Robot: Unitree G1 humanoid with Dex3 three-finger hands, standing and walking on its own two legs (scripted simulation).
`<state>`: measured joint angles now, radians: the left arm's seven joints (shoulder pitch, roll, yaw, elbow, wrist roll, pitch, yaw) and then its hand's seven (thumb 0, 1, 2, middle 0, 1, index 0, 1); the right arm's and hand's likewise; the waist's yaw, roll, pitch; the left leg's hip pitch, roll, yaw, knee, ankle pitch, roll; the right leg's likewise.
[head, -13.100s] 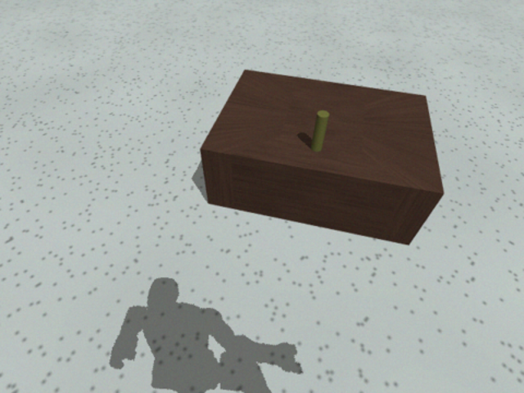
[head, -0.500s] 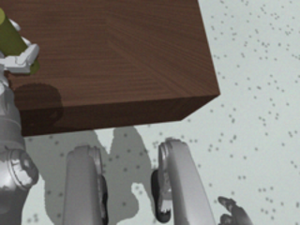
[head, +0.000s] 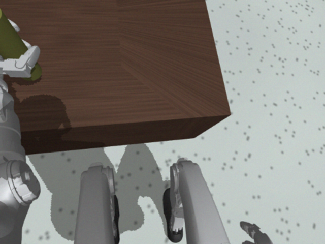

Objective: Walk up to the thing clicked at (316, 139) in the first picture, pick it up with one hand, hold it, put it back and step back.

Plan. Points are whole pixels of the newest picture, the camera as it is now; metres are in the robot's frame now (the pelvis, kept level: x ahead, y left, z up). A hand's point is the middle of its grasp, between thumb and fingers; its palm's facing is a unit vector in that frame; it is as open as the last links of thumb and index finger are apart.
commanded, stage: settle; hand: left
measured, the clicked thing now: (12, 48) +0.51 +0.27 +0.03
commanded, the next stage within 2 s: lift in 0.66 s
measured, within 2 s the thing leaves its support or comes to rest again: neither
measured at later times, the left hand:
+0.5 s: hand (5, 33) +0.53 +0.28 +0.05, palm faces +0.28 -0.96 -0.01, open 7.7 cm
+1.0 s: hand (2, 30) +0.52 +0.27 +0.07, palm faces +0.27 -0.96 -0.01, open 7.7 cm
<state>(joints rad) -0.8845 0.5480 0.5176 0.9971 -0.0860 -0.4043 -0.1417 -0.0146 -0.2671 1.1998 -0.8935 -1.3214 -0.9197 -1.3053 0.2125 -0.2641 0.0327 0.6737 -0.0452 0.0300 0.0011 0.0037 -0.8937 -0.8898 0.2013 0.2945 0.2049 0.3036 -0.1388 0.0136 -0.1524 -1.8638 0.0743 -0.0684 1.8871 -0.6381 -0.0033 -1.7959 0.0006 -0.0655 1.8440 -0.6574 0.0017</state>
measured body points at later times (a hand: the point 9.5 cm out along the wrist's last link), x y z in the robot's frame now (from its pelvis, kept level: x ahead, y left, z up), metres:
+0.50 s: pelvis +0.01 +0.00 +0.03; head +0.22 +0.05 +0.43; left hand +0.51 +0.33 +0.06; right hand +0.09 -0.26 -0.09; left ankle +0.08 +0.13 -0.46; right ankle +0.08 -0.12 -0.46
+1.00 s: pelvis +0.02 +0.00 +0.05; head +0.21 +0.05 +0.46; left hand +0.50 +0.32 +0.08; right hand +0.09 -0.26 -0.07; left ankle +0.08 +0.13 -0.46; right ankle +0.08 -0.12 -0.46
